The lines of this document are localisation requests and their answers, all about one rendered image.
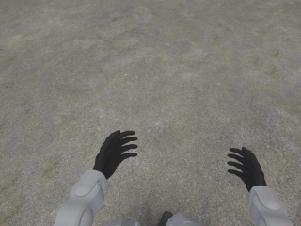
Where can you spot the right robot thigh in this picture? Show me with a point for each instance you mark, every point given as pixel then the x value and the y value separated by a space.
pixel 183 220

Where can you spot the left robot hand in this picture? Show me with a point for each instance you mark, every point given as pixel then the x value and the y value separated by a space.
pixel 111 153

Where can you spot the robot left forearm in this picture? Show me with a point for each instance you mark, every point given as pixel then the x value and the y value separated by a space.
pixel 85 199

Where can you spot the right robot foot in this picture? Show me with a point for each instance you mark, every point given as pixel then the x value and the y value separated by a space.
pixel 165 217

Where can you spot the robot right forearm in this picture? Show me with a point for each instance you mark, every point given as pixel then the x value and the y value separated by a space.
pixel 265 207

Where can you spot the right robot hand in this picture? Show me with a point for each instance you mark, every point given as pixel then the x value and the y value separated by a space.
pixel 251 174

